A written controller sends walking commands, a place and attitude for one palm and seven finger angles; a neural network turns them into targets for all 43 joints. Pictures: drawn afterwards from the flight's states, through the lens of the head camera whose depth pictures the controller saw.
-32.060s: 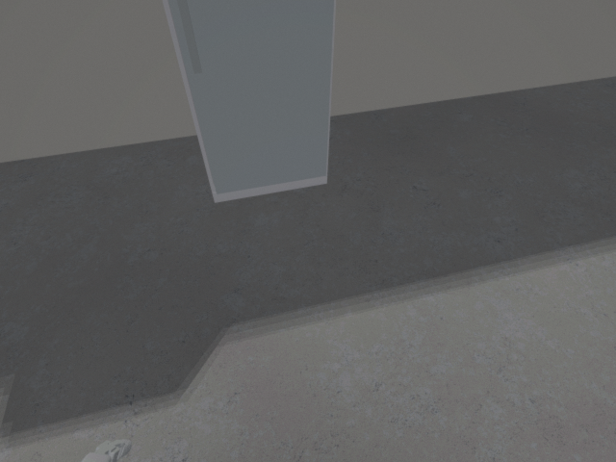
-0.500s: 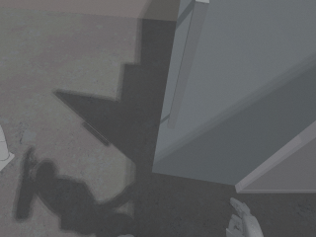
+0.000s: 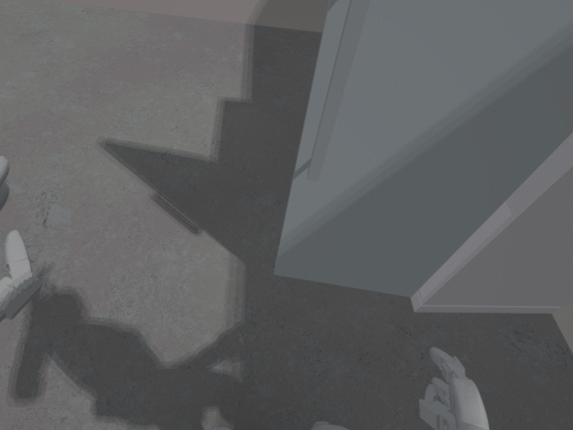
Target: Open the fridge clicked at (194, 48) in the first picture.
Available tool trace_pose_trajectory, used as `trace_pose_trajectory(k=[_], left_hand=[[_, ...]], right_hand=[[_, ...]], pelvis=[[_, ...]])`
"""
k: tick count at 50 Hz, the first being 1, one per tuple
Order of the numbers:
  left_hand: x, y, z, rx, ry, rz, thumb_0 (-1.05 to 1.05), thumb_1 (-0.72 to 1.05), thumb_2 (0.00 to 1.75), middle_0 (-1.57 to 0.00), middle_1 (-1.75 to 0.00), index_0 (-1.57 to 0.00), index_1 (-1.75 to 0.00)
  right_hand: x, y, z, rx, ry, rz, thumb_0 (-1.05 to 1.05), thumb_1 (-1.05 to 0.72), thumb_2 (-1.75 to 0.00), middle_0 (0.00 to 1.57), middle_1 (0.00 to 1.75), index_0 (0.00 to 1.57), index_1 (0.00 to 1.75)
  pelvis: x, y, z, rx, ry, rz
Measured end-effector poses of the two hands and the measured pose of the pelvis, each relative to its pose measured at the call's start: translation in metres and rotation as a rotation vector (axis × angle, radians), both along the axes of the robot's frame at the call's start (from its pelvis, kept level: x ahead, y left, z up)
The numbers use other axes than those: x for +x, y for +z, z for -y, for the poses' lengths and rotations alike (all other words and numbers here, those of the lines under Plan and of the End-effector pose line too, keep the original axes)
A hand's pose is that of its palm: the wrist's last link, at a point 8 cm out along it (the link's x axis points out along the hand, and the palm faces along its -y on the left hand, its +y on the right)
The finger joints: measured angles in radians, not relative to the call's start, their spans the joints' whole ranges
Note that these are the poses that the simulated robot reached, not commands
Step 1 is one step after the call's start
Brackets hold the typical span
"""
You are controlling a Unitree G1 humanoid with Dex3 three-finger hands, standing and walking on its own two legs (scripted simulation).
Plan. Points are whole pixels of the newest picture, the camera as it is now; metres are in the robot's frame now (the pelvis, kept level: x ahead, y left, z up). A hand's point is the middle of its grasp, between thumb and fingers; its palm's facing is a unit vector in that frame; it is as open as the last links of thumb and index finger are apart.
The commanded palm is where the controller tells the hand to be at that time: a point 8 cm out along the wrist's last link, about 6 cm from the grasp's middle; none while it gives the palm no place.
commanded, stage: stop stepping back and stand still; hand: left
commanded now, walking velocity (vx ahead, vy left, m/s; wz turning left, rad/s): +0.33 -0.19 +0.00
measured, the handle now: (334, 89) +0.66 -0.03 +0.12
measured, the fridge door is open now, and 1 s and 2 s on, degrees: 81 81 81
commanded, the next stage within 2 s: let the arm hang, fingers relaxed in 0.76 s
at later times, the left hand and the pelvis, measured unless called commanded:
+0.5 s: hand out of the picture +0.08 +0.28 +0.15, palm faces +0.49 -0.82 -0.28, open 7.4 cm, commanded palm +0.02 +0.31 +0.18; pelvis -0.11 +0.01 +0.00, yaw +1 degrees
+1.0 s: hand out of the picture +0.07 +0.29 -0.04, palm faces +0.27 -0.89 -0.37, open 7.4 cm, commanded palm none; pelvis -0.12 +0.03 -0.03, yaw +6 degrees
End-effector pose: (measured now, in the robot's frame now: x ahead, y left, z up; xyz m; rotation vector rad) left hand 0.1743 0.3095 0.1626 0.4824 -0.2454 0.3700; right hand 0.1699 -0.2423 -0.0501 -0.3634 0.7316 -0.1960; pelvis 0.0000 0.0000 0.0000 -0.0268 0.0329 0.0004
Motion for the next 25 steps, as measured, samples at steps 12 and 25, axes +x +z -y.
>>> trace_pose_trajectory(k=[12, 25], left_hand=[[-0.093, 0.047, 0.011, 0.098, -0.018, 0.085, 0.01, 0.89, 0.89, -0.21, -0.3, -0.21, -0.3], [-0.14, -0.004, -0.012, -0.114, 0.082, 0.07, 0.01, 0.89, 0.89, -0.2, -0.3, -0.2, -0.3]], right_hand=[[-0.094, -0.003, -0.034, 0.155, 0.038, 0.052, 0.02, -0.9, -0.9, 0.21, 0.3, 0.2, 0.3], [-0.161, -0.006, 0.013, -0.037, -0.035, -0.018, 0.02, -0.9, -0.9, 0.2, 0.3, 0.2, 0.3]], pelvis=[[-0.073, 0.009, 0.006, 0.019, -0.015, 0.0], [-0.11, -0.001, -0.011, 0.007, 0.023, 0.025]])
